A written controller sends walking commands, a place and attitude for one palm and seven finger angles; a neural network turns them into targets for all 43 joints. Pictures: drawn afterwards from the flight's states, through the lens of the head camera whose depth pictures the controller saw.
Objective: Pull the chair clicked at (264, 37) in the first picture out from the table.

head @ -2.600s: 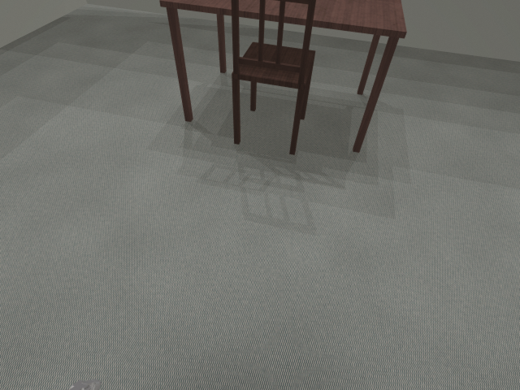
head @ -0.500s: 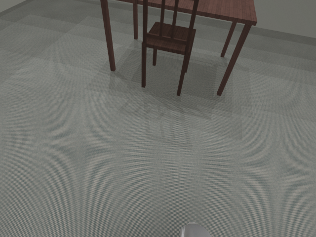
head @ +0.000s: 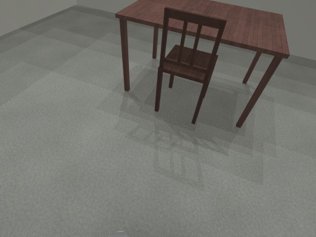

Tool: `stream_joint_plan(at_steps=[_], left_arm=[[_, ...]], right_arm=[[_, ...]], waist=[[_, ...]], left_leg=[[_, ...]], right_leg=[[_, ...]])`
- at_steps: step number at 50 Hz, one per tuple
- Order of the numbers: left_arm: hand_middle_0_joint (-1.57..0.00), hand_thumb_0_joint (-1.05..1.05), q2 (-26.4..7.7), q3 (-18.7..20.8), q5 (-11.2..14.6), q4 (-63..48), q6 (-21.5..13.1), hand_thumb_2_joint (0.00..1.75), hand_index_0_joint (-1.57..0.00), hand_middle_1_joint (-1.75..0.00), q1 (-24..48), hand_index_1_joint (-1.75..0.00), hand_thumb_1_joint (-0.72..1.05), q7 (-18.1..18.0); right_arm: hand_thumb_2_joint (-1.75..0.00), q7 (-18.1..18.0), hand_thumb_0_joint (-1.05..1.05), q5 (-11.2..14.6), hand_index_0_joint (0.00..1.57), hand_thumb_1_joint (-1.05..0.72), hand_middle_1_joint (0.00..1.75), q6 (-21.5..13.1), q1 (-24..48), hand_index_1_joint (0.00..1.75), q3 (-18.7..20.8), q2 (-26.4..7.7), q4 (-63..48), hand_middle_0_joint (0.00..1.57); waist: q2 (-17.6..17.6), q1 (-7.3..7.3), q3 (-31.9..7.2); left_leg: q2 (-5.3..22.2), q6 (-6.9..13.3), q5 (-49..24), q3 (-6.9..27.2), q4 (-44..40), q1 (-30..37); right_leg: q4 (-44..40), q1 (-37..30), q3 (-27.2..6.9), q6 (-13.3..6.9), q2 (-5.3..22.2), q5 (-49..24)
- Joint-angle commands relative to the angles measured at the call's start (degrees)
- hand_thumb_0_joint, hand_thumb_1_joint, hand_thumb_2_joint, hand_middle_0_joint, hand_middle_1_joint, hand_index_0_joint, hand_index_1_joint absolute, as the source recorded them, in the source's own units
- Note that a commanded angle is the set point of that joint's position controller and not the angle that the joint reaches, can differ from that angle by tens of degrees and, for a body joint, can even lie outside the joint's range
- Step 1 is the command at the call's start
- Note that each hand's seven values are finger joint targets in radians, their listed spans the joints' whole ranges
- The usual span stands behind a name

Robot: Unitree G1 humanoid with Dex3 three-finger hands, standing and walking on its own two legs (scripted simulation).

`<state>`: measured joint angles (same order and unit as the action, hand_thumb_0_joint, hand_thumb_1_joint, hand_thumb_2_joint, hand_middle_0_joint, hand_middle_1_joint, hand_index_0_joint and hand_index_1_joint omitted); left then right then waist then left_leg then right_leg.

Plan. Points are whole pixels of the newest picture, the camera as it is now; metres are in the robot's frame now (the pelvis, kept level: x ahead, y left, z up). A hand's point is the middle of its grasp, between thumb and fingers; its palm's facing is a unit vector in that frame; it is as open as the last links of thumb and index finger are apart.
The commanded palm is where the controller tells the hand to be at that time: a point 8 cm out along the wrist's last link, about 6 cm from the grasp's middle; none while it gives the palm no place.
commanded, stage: walk to a spot facing it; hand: left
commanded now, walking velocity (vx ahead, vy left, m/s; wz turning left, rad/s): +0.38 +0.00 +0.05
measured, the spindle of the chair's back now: (182, 43) +1.25 -0.09 -0.09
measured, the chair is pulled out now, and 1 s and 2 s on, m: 0.00 0.00 0.00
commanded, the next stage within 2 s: turn to face it in 0.84 s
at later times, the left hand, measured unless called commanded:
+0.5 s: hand (107, 186) +0.30 +0.18 -0.16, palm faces -0.06 -0.98 -0.19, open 7.3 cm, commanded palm none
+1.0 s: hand (115, 168) +0.39 +0.17 -0.19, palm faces +0.17 -0.98 -0.14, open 7.3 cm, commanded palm none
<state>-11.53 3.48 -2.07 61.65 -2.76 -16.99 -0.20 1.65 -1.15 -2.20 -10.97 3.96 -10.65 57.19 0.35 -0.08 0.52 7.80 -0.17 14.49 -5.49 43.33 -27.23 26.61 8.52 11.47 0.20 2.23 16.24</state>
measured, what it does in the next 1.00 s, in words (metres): walks ahead: left foot, then right foot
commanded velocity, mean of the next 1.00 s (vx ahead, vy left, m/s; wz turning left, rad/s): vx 0.31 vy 0.00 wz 0.06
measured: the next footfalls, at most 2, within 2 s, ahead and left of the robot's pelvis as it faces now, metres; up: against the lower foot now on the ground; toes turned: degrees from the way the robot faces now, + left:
left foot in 0.06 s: +0.15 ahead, +0.12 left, +0.00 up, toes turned +10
right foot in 0.56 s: +0.39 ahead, -0.14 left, +0.00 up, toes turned -12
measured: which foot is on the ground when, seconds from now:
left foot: up 0.00-0.04, down 0.06-0.56, up 0.58-0.96, down 0.98-1.00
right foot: down 0.00-0.06, up 0.08-0.54, down 0.56-0.98, up 1.00-1.00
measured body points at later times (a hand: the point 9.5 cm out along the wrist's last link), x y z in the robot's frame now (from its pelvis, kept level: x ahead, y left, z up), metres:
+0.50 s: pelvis +0.22 +0.00 +0.00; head +0.25 -0.01 +0.45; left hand +0.31 +0.23 -0.15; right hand +0.11 -0.20 -0.15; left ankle +0.11 +0.12 -0.73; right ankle +0.33 -0.14 -0.71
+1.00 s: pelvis +0.44 +0.01 -0.01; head +0.46 +0.04 +0.44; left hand +0.38 +0.23 -0.18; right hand +0.58 -0.22 -0.14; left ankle +0.53 +0.11 -0.74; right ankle +0.35 -0.14 -0.73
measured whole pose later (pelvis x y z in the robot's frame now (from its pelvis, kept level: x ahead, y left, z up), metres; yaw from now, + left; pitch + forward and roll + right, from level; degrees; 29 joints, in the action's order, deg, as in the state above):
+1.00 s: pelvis +0.44 +0.01 -0.01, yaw +5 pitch -1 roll -3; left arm -9.5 2.6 -1.5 63.3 -2.7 -21.1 -0.3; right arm 2.3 -1.5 -2.8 -7.7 3.4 -11.1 55.8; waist 0.7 -1.8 2.4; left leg 4.7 2.4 9.5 -7.5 35.3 -24.4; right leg 34.0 4.1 14.5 2.8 6.5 24.9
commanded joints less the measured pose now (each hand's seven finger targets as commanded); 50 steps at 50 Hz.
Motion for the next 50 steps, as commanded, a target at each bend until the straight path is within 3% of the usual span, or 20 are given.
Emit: stream_joint_plan(at_steps=[1, 2, 3, 4, 5, 7, 11, 22, 25, 26, 27, 28, 29, 32, 35, 44, 47, 48, 49, 50], left_arm=[[-0.20, 0.00, -7.2, 1.0, 0.5, -2.8, -0.6, 0.90, -0.20, -0.30, -1.0, -0.30, 0.90, 0.2], [-0.20, 0.00, -5.5, 0.6, 0.7, -3.3, -0.3, 0.90, -0.20, -0.30, -1.5, -0.30, 0.90, 0.5], [-0.20, 0.00, -1.9, 0.1, 1.2, -5.2, -0.3, 0.90, -0.20, -0.30, -0.8, -0.30, 0.90, 1.0], [-0.20, 0.00, -3.4, 0.0, 0.7, -7.4, -0.7, 0.90, -0.20, -0.30, 3.0, -0.30, 0.90, 0.8], [-0.20, 0.00, -4.0, 0.2, 0.7, -7.1, -0.8, 0.90, -0.20, -0.30, 4.2, -0.30, 0.90, 0.7], [-0.20, 0.00, -3.3, 0.5, 0.5, -4.8, -0.6, 0.90, -0.20, -0.30, 2.3, -0.30, 0.90, 1.5], [-0.20, 0.00, -0.8, 0.2, 0.2, -2.8, 1.1, 0.90, -0.20, -0.30, -1.6, -0.30, 0.90, 1.5], [-0.20, 0.00, -0.2, 0.2, 0.7, -7.0, 1.0, 0.90, -0.20, -0.30, 11.9, -0.30, 0.90, 2.0], [-0.20, 0.00, -2.6, 1.0, 0.6, -4.7, 0.0, 0.90, -0.20, -0.30, 3.7, -0.30, 0.90, 1.9], [-0.20, 0.00, -5.3, 1.7, 0.2, -1.4, -0.7, 0.90, -0.20, -0.30, -6.7, -0.30, 0.90, 1.6], [-0.20, 0.00, -11.9, 3.5, -0.2, 0.8, -1.4, 0.90, -0.20, -0.30, -15.4, -0.30, 0.90, 0.8], [-0.20, 0.00, -16.0, 3.8, 1.0, 1.7, -1.3, 0.90, -0.20, -0.30, -18.8, -0.30, 0.90, 0.4], [-0.20, 0.00, -15.0, 3.8, 1.3, 0.8, -1.1, 0.90, -0.20, -0.30, -14.3, -0.30, 0.90, 0.1], [-0.20, 0.00, -5.4, 1.1, 0.7, -2.4, -1.6, 0.90, -0.20, -0.30, -1.5, -0.30, 0.90, -0.5], [-0.20, 0.00, -3.1, 0.3, 0.2, -2.2, -2.2, 0.90, -0.20, -0.30, 0.1, -0.30, 0.90, -0.7], [-0.20, 0.00, -6.9, 0.5, 0.4, -0.9, -2.2, 0.90, -0.20, -0.30, -3.8, -0.30, 0.90, -0.6], [-0.20, 0.00, -7.9, 1.0, 0.6, -1.4, -1.5, 0.90, -0.20, -0.30, -2.8, -0.30, 0.90, -0.8], [-0.20, 0.00, -6.1, 0.6, 0.9, -1.4, -1.2, 0.90, -0.20, -0.30, -4.5, -0.30, 0.90, -0.7], [-0.20, 0.00, -2.4, -0.1, 1.8, -2.2, -0.7, 0.90, -0.20, -0.30, -8.5, -0.30, 0.90, -0.3], [-0.20, 0.00, -2.3, -0.8, 1.4, -4.2, -0.7, 0.90, -0.20, -0.30, -6.1, -0.30, 0.90, -0.5]], right_arm=[[-0.90, 0.1, 0.00, -0.2, 0.20, -0.90, 0.30, -0.7, -8.2, 0.30, 0.2, -3.0, 0.1, 0.20], [-0.90, -0.5, 0.00, -0.5, 0.20, -0.90, 0.30, -1.0, -13.5, 0.30, 0.9, -6.5, 1.5, 0.20], [-0.90, -1.1, 0.00, -1.3, 0.20, -0.90, 0.30, -1.4, -20.8, 0.30, 2.6, -13.0, 2.8, 0.20], [-0.90, -1.7, 0.00, -1.0, 0.20, -0.90, 0.30, -1.3, -23.3, 0.30, 2.2, -13.9, 3.8, 0.20], [-0.90, -2.3, 0.00, -0.5, 0.20, -0.90, 0.30, -1.3, -19.8, 0.30, 1.7, -12.4, 3.2, 0.20], [-0.90, -2.5, 0.00, -0.3, 0.20, -0.90, 0.30, -2.1, -11.6, 0.30, 0.2, -7.5, 1.0, 0.20], [-0.90, -2.8, 0.00, 0.2, 0.20, -0.90, 0.30, -3.3, -10.3, 0.30, -0.3, -4.4, 2.2, 0.20], [-0.90, -2.7, 0.00, -0.4, 0.20, -0.90, 0.30, -2.7, -16.3, 0.30, 0.0, -5.7, 7.3, 0.20], [-0.90, -2.6, 0.00, -0.3, 0.20, -0.90, 0.30, -2.2, -14.8, 0.30, 0.2, -6.3, 7.8, 0.20], [-0.90, -2.4, 0.00, 0.0, 0.20, -0.90, 0.30, -2.3, -13.6, 0.30, 0.0, -6.0, 7.7, 0.20], [-0.90, -1.8, 0.00, 0.8, 0.20, -0.90, 0.30, -2.6, -15.2, 0.30, -0.5, -2.7, 6.2, 0.20], [-0.90, -1.8, 0.00, 0.9, 0.20, -0.90, 0.30, -2.5, -13.4, 0.30, -1.1, -1.7, 3.7, 0.20], [-0.90, -1.8, 0.00, 1.1, 0.20, -0.90, 0.30, -2.3, -10.3, 0.30, -0.4, -1.9, 3.6, 0.20], [-0.90, -1.4, 0.00, -0.1, 0.20, -0.90, 0.30, -1.1, -7.4, 0.30, -0.4, -0.5, 3.7, 0.20], [-0.90, -0.8, 0.00, -0.2, 0.20, -0.90, 0.30, 0.8, -10.9, 0.30, -0.2, 1.4, 4.4, 0.20], [-0.90, 1.2, 0.00, 0.0, 0.20, -0.90, 0.30, 0.2, 2.5, 0.30, -0.5, -0.1, -2.4, 0.20], [-0.90, 0.8, 0.00, -0.4, 0.20, -0.90, 0.30, -0.3, -3.8, 0.30, 0.1, -2.9, -1.6, 0.20], [-0.90, 0.0, 0.00, -0.8, 0.20, -0.90, 0.30, -0.7, -11.4, 0.30, 0.7, -6.0, 0.5, 0.20], [-0.90, -1.1, 0.00, -1.2, 0.20, -0.90, 0.30, -1.0, -16.5, 0.30, 1.8, -12.8, 1.3, 0.20], [-0.90, -1.9, 0.00, -0.2, 0.20, -0.90, 0.30, -0.4, -19.0, 0.30, 1.6, -15.2, 1.5, 0.20]], waist=[[-0.3, 3.40, 5.4], [-8.2, 5.83, 3.3], [-21.8, 8.28, 1.4], [-19.1, 8.86, 0.9], [-14.3, 6.99, 1.5], [-6.1, 3.27, 3.4], [-5.6, 0.08, 2.4], [-7.1, 2.43, 7.6], [-4.4, -2.15, 3.2], [-0.6, -6.84, -1.9], [13.4, -9.32, -9.6], [16.0, -8.53, -12.0], [11.4, -8.05, -9.7], [3.9, -1.72, 2.2], [7.4, 1.92, 4.0], [5.4, -1.05, 5.8], [2.6, 2.66, 3.3], [-4.7, 5.17, -2.4], [-19.3, 5.40, -8.4], [-18.3, 5.86, -9.3]], left_leg=[[-3.1, -0.3, 0.3, -4.0, -10.5, 19.8], [0.2, 1.3, 8.2, 2.8, -16.3, 26.7], [13.9, 6.6, 17.4, 24.8, -28.6, 31.7], [18.4, 10.0, 16.0, 34.7, -33.5, 32.0], [19.1, 11.0, 13.5, 33.3, -32.6, 29.4], [14.4, 8.8, 7.2, 20.6, -32.8, 23.3], [9.5, 7.5, -8.4, 7.1, -33.6, 21.2], [10.1, 8.0, -14.1, 0.8, -32.1, 25.4], [7.8, 6.3, -21.3, -1.3, -19.5, 21.9], [4.7, 4.3, -21.2, -3.7, -6.5, 17.0], [-1.1, 2.0, -3.1, -6.2, 13.0, 2.8], [-6.2, 1.2, 18.5, -0.7, 28.6, -8.5], [-3.1, 1.8, 15.4, 4.5, 35.3, -10.9], [2.5, 0.8, 3.3, 5.9, 30.8, -8.3], [2.1, -0.7, 0.9, 3.4, 21.1, -3.3], [-1.0, 0.3, -3.9, -1.2, -3.2, -1.1], [-3.5, 1.7, -4.3, -2.1, -10.8, 11.5], [-2.5, 2.8, -10.0, 0.8, -15.1, 24.0], [12.3, 8.1, -20.6, 19.8, -19.5, 35.9], [18.5, 11.8, -27.0, 26.6, -23.4, 35.4]], right_leg=[[-7.3, 15.1, -7.6, -6.0, 11.5, 9.9], [4.6, 18.7, -4.6, -4.1, 7.6, 7.8], [25.5, 27.8, 0.9, -0.7, 0.3, 12.6], [38.1, 33.0, -5.8, -1.0, -0.6, 16.5], [45.1, 35.0, -9.1, -1.3, 2.4, 12.5], [44.9, 32.3, -10.6, -0.7, 5.8, 3.3], [39.1, 27.4, -9.3, 1.1, 6.4, -3.2], [12.0, 23.3, -4.5, -0.1, 4.6, -5.9], [5.3, 6.5, -2.1, -2.3, 0.6, -5.0], [3.4, -6.7, -3.4, -3.3, 0.9, -5.6], [-1.6, -20.8, -21.8, -7.5, 15.5, -2.0], [-9.9, -25.1, -40.6, -12.5, 25.8, -4.3], [-12.2, -19.1, -40.2, -13.4, 26.3, 4.8], [-15.0, 1.6, -22.2, -8.9, 20.3, 3.2], [-16.9, 8.9, -10.9, -6.8, 16.4, -2.6], [-14.1, -0.5, -4.0, -5.8, 16.8, -11.5], [-1.6, 0.5, -0.4, -4.3, 15.7, -18.6], [11.5, 4.6, 1.8, -2.3, 11.2, -17.3], [28.3, 17.6, 3.5, 0.9, 2.4, 5.5], [40.0, 21.5, -3.3, 0.3, 0.6, 20.7]])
